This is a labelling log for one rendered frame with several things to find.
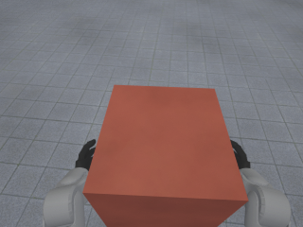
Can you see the carton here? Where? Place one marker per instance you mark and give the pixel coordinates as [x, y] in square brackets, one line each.
[164, 159]

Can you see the robot left forearm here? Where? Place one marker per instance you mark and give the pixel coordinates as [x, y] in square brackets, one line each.
[64, 205]

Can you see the robot right forearm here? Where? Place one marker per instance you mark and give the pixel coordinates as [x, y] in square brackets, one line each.
[266, 206]

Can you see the left robot hand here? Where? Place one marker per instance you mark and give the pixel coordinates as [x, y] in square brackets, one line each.
[85, 159]

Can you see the right robot hand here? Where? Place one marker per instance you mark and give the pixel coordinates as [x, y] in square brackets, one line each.
[240, 155]

